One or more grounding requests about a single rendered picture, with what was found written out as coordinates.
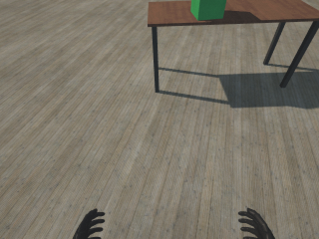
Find carton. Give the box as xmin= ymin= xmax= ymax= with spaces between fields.
xmin=190 ymin=0 xmax=226 ymax=21

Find robot left hand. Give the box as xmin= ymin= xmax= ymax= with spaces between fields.
xmin=73 ymin=208 xmax=106 ymax=239

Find table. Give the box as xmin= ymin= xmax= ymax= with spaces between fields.
xmin=148 ymin=0 xmax=319 ymax=93

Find robot right hand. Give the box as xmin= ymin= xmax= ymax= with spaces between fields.
xmin=238 ymin=207 xmax=275 ymax=239

